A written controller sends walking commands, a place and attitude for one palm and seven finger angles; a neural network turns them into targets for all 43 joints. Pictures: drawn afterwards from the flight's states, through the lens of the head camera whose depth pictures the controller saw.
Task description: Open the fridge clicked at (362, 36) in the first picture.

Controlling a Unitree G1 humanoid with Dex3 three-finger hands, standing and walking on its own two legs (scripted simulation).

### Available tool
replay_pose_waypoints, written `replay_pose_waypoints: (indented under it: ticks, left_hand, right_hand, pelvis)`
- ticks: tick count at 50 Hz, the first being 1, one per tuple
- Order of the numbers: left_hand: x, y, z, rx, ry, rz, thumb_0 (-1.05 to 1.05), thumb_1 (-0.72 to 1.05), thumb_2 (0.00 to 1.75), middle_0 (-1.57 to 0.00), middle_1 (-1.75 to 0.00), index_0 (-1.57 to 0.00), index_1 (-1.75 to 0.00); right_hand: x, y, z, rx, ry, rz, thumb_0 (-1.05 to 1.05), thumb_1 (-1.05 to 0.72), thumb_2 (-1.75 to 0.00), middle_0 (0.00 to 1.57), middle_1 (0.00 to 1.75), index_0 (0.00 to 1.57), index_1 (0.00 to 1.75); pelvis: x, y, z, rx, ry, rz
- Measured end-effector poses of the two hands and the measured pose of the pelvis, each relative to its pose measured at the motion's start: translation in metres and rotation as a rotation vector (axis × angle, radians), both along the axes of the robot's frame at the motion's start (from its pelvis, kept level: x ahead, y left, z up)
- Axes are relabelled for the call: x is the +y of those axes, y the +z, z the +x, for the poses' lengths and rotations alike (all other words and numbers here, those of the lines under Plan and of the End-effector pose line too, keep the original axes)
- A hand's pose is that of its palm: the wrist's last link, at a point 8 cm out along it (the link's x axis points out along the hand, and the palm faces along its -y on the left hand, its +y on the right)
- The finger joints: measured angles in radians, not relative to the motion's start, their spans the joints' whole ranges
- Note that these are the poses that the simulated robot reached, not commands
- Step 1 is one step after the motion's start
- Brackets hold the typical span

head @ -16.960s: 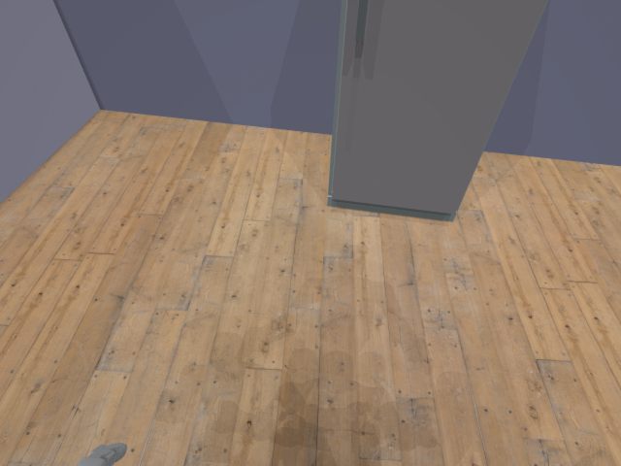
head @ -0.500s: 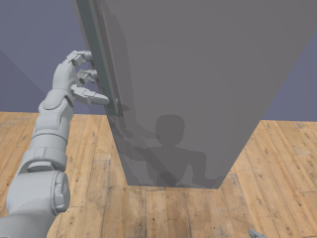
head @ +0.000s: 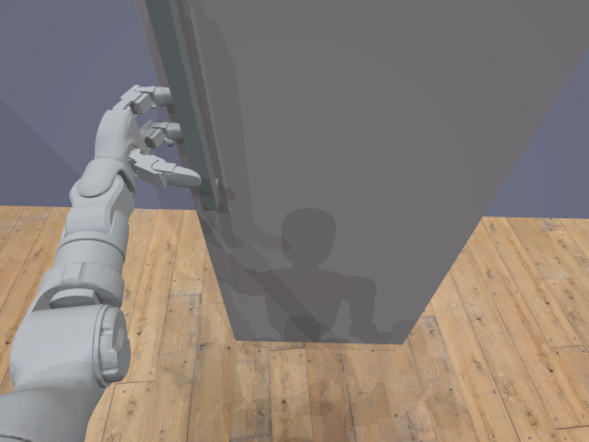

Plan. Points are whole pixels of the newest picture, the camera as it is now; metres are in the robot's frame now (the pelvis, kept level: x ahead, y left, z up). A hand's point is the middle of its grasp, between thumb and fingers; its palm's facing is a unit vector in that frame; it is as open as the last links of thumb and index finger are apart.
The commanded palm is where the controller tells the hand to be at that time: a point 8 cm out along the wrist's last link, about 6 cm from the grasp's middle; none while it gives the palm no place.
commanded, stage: slide the fingers in behind the handle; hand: left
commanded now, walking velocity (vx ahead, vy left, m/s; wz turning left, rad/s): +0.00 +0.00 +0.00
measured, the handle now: (191, 100) +0.50 +0.14 +0.22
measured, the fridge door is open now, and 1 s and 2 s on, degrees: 0 0 0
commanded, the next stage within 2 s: grip the handle and tug to test in 1.52 s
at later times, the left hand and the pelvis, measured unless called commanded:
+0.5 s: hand (189, 146) +0.45 +0.15 +0.18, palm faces +0.00 -1.00 +0.00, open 13.9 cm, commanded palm +0.43 +0.19 +0.18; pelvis +0.00 -0.01 +0.00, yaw +1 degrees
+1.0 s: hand (209, 146) +0.45 +0.12 +0.18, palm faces -0.01 -1.00 +0.00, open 14.0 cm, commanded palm +0.42 +0.16 +0.18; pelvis +0.01 -0.02 +0.00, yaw +1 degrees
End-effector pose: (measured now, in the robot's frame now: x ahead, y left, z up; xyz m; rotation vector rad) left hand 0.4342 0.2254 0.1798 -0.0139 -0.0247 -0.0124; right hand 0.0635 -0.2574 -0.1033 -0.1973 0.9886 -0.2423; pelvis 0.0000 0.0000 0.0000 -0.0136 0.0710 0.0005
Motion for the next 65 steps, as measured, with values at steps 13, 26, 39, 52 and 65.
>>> replay_pose_waypoints:
  ticks: [13,26,39,52,65]
  left_hand:
    - [-0.019,-0.006,-0.002,0.013,-0.008,0.009,-0.01,-0.50,0.30,-0.31,-1.21,-0.30,-1.21]
    - [-0.026,-0.002,-0.004,0.014,0.015,0.017,-0.01,-0.50,0.30,-0.31,-1.22,-0.30,-1.21]
    - [-0.040,-0.001,-0.004,0.011,0.011,0.018,-0.01,-0.50,0.30,-0.31,-1.22,-0.30,-1.21]
    - [-0.054,-0.001,-0.006,0.003,0.010,0.018,-0.01,-0.50,0.30,-0.30,-1.21,-0.29,-1.21]
    - [-0.053,-0.001,-0.005,0.010,0.006,0.022,-0.01,-0.50,0.30,-0.30,-1.20,-0.28,-1.20]
  right_hand:
    - [0.003,0.002,0.017,-0.043,0.025,0.008,0.01,-0.90,-0.90,0.21,0.30,0.20,0.30]
    - [0.002,0.000,0.031,-0.055,0.047,0.028,0.01,-0.90,-0.90,0.21,0.30,0.20,0.30]
    - [-0.006,-0.001,0.034,-0.051,0.050,0.030,0.01,-0.90,-0.90,0.21,0.30,0.20,0.30]
    - [-0.006,-0.002,0.034,-0.057,0.046,0.044,0.01,-0.90,-0.90,0.21,0.30,0.20,0.30]
    - [-0.003,-0.002,0.037,-0.045,0.058,0.038,0.01,-0.90,-0.90,0.21,0.30,0.20,0.30]
  pelvis:
    - [0.000,0.000,0.000,-0.005,0.004,0.000]
    - [-0.007,0.000,0.004,-0.011,0.012,0.004]
    - [-0.014,0.000,0.004,-0.012,0.017,0.007]
    - [-0.016,0.001,0.005,-0.017,0.011,0.010]
    - [-0.014,0.001,0.004,-0.016,0.020,0.008]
